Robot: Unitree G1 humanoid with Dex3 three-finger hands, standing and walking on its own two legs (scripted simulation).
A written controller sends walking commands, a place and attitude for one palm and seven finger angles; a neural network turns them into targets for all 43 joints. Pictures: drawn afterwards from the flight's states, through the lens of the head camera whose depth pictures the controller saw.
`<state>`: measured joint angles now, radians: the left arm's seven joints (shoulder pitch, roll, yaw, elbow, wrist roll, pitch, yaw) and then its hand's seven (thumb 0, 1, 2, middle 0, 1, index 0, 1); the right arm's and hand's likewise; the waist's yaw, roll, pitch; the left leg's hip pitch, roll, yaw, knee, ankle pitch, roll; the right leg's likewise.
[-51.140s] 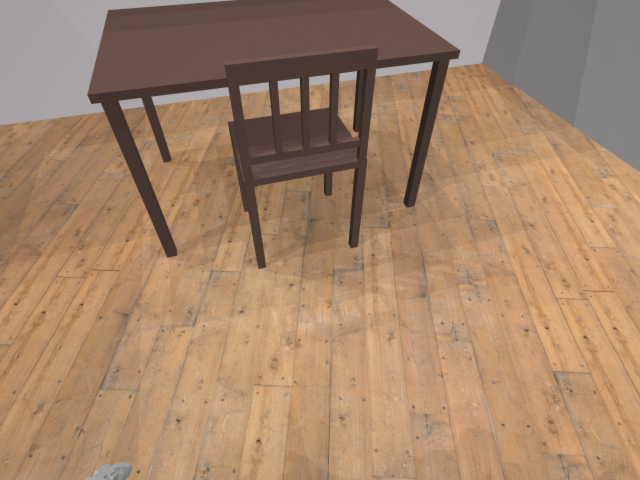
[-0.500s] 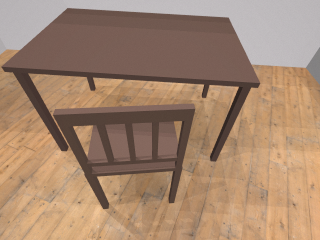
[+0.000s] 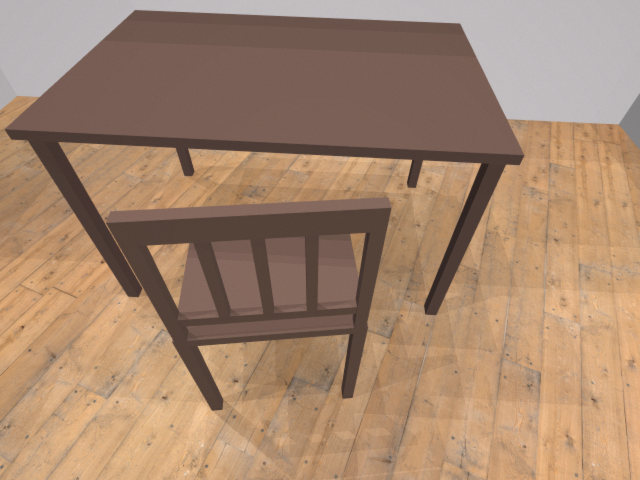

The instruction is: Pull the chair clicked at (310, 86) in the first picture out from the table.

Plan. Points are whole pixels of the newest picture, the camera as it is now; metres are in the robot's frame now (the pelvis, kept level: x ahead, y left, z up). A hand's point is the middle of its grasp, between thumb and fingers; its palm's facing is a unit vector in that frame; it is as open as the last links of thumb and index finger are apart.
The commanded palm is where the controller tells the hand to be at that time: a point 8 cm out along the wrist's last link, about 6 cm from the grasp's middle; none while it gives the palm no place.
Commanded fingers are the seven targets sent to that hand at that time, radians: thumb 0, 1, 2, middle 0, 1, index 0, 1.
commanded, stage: raise the hand toward the chair's back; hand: left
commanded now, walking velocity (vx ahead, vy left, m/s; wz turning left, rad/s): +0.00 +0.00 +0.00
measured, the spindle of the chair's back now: (263, 276) +0.48 +0.14 -0.11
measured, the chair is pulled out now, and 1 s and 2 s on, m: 0.18 0.18 0.18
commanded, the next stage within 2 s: none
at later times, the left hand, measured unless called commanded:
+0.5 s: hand out of the picture +0.13 +0.19 -0.07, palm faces +0.36 -0.93 -0.09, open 10.5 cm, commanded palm +0.13 +0.22 -0.06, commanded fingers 0.00 0.20 0.60 -0.13 -0.19 -0.13 -0.19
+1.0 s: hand (186, 430) +0.19 +0.19 -0.05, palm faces +0.13 -0.99 -0.05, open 14.9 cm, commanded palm +0.15 +0.25 -0.04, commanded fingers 0.00 -0.38 0.35 -0.07 -0.10 -0.07 -0.10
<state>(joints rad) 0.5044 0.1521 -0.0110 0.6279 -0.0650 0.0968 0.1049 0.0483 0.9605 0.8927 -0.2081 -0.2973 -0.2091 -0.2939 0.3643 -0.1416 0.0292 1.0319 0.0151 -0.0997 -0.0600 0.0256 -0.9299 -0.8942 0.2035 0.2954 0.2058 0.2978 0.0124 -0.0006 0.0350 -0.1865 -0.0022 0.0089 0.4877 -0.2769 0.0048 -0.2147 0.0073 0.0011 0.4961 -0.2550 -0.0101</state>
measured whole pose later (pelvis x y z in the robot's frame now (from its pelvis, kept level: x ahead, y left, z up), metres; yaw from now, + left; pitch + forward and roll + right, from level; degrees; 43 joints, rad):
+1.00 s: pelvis -0.03 +0.00 -0.11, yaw +2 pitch +17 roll -2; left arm 0.43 0.18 0.11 -0.05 -0.21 -0.51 -0.11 0.00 -0.15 0.44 -0.09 -0.13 -0.09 -0.13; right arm 0.24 -0.27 -0.03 0.58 0.02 -0.17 -0.05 0.01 -0.90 -0.89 0.20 0.30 0.20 0.30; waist -0.02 0.02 -0.15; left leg -1.00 -0.01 -0.06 1.25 -0.56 0.00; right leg -0.98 -0.01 -0.07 1.21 -0.53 -0.01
